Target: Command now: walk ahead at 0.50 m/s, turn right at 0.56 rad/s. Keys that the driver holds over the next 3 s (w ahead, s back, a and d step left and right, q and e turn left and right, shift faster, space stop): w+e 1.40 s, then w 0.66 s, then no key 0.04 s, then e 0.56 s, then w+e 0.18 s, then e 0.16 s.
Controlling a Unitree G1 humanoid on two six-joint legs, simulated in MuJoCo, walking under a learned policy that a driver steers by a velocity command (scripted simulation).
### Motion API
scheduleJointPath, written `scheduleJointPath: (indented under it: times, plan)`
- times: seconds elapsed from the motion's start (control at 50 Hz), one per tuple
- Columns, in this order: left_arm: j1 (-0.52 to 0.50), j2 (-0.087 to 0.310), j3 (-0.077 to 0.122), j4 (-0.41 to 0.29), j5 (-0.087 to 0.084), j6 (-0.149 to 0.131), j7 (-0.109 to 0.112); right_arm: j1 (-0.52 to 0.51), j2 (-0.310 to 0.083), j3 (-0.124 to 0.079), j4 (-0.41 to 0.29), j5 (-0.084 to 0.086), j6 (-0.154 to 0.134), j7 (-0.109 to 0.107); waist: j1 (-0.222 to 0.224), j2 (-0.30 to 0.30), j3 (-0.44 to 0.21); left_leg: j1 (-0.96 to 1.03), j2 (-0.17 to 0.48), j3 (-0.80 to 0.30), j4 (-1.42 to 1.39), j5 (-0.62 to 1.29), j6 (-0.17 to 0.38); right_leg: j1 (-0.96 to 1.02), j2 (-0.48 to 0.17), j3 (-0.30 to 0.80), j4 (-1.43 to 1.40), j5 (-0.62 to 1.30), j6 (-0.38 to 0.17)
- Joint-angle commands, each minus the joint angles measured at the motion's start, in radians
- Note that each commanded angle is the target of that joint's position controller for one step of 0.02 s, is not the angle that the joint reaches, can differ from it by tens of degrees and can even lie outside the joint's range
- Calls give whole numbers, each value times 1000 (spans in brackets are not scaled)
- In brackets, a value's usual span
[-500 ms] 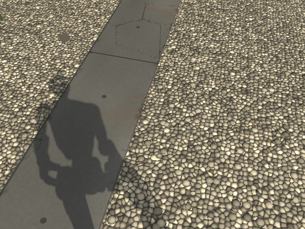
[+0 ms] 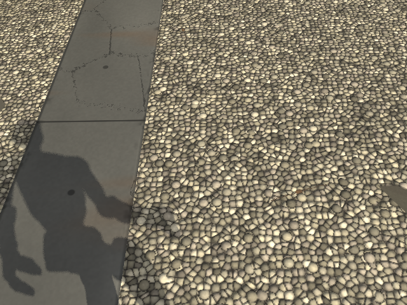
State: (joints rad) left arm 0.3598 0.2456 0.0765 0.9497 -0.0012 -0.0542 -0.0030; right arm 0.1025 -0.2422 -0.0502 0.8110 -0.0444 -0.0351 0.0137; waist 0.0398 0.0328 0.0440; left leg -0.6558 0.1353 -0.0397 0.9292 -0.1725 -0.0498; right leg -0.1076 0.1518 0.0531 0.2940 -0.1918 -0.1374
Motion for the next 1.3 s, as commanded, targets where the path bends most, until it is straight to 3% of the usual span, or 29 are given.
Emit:
scheduleJointPath:
  times: [0.02,0.14,0.18,0.22,0.24,0.26,0.28,0.3,0.32,0.34,0.38,0.4,0.46,0.58,0.66,0.74,0.76,0.78,0.8,0.82,0.84,0.88,0.9,0.92,0.98,1.1,1.2,1.26,1.3]
  plan:
    - [67,148,29,-52,0,-10,3,-72,-68,-10,-83,4,1,4,15,-82,-6,-45,-41,41,-96,109,-11,30,-250,231,-87,351,-100]
    - [139,163,29,-60,16,-3,18,-229,-79,7,-164,15,-16,12,64,-103,5,-46,-100,35,-283,123,17,167,-274,294,-3,467,-93]
    - [109,181,34,-75,19,-4,26,-189,-101,5,-169,19,-26,10,30,-117,-1,63,-117,21,-361,92,40,158,-284,317,39,513,-65]
    - [42,205,39,-98,20,-10,21,-10,-144,-12,-121,23,-37,-5,-55,-116,-70,347,-170,40,-422,23,75,78,-250,301,183,685,-17]
    - [19,205,38,-104,11,-18,10,134,-173,-24,-86,18,-50,-18,-132,-65,-150,558,-138,22,-481,63,103,9,-190,257,371,660,7]
    - [30,130,17,-140,-1,-27,0,294,-246,-40,-81,-6,-56,-38,-181,35,-306,802,92,-201,-498,-128,149,-129,-128,194,648,360,25]
    - [172,47,3,-162,-31,-21,3,266,-325,-57,-91,-21,-43,-37,-84,281,-398,992,345,-665,-609,-139,270,-430,27,86,906,-388,56]
    - [150,141,11,-134,11,-4,13,202,-240,-49,-101,-1,-28,-31,-64,136,-302,872,316,-719,-637,-297,277,-521,-78,79,999,-320,44]
    - [68,150,15,-135,22,3,5,134,-146,-26,-112,9,-27,-28,-60,24,-147,714,260,-535,-662,-292,250,-518,-120,65,979,-216,49]
    - [23,132,12,-143,23,6,-5,104,-107,-14,-106,8,-29,-24,-50,-11,-75,614,203,-383,-687,-172,225,-497,-152,52,933,-160,57]
    - [5,111,10,-149,38,28,-26,128,-92,-7,-76,13,-39,-26,-33,53,-26,518,118,-184,-728,2,175,-448,-186,35,885,-125,68]
    - [19,101,8,-156,36,39,-33,146,-107,-10,-66,19,-51,-22,-22,94,-43,512,132,-151,-727,83,187,-438,-185,23,884,-119,74]
    - [-68,89,1,-193,37,53,-48,182,-114,-18,-46,29,-72,-12,-25,68,-31,536,140,-54,-762,189,206,-524,-208,13,861,-60,87]
    - [-277,54,-23,-275,33,45,-74,234,-126,-23,-12,27,-68,-12,-59,55,11,566,99,144,-777,278,186,-557,-219,-57,574,152,100]
    - [-384,55,-31,-321,39,43,-86,286,-161,-32,12,28,-60,-21,-86,54,38,634,130,205,-759,338,168,-497,-207,-130,396,130,65]
    - [-324,87,-15,-319,53,44,-70,319,-210,-41,37,25,-28,-32,-47,77,-28,745,149,273,-508,811,145,-345,-104,-197,313,-69,-8]
    - [-213,106,-3,-288,55,36,-61,316,-220,-42,35,27,-18,-33,2,67,-95,726,143,289,-336,863,139,-215,-61,-200,270,-84,-35]
    - [-36,142,18,-230,63,28,-46,303,-216,-38,19,27,-12,-32,81,14,-196,594,121,309,-88,717,110,30,-63,-147,206,-59,-71]
    - [37,259,50,-228,68,30,-30,336,-122,-14,-47,41,-17,-18,74,-184,-325,214,36,308,260,130,58,369,-351,274,171,-224,-172]
    - [33,319,63,-257,30,39,-20,268,-136,-19,-107,26,-24,-8,64,-235,-384,-35,-136,148,488,-402,19,453,-521,729,15,-92,-266]
    - [40,290,59,-235,18,46,-11,149,-164,-25,-130,20,-27,-5,88,-99,-261,-135,-78,32,494,-302,31,397,-474,563,10,34,-238]
    - [-48,196,33,-219,10,36,0,173,-134,-12,-111,27,-38,-5,-8,-35,-82,-45,-7,28,310,-182,40,134,-381,332,-6,256,-163]
    - [-104,161,21,-223,1,31,0,188,-135,-14,-98,6,-21,-5,-53,-15,-50,27,7,24,259,-166,36,39,-309,257,-26,291,-113]
    - [-116,162,17,-235,2,22,0,246,-126,-11,-94,-1,-2,-2,-78,-86,-79,88,6,25,238,-164,23,-9,-313,240,-38,353,-135]
    - [-79,171,21,-220,3,1,-8,207,-117,-11,-101,-4,23,4,-77,-58,-67,81,-3,41,161,-113,-4,-64,-268,215,-77,314,-147]
    - [61,184,25,-182,2,-4,-6,-30,-110,-7,-175,1,22,8,7,-78,-6,-70,-31,28,-84,90,-14,35,-260,268,-96,254,-119]
    - [132,197,28,-166,12,-4,7,-168,-109,4,-230,11,3,17,53,-91,8,-50,-87,30,-254,128,7,121,-271,304,-21,394,-103]
    - [93,220,32,-174,15,-2,18,-116,-133,0,-230,17,-8,11,10,-114,1,120,-120,18,-358,79,40,100,-281,337,37,470,-56]
    - [37,235,34,-184,14,-7,11,76,-174,-19,-172,18,-19,-10,-81,-97,-78,414,-171,46,-420,16,74,30,-230,312,221,643,-9]
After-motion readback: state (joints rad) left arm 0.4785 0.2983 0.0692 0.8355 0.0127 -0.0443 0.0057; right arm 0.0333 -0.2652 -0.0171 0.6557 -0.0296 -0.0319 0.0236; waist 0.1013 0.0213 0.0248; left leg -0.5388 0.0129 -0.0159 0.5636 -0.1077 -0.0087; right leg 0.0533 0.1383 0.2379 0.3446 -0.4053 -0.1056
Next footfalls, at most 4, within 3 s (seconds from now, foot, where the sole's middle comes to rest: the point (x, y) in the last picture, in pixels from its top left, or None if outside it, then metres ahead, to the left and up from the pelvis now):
0.26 left None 0.33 0.13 -0.78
0.78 right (282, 293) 0.51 -0.17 -0.78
1.32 left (293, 198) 0.87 -0.24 -0.78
1.82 right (383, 206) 0.84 -0.57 -0.78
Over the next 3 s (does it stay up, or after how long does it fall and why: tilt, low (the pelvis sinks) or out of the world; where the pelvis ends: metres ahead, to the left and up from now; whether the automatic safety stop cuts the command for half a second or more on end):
stays up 0.97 -0.67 0.01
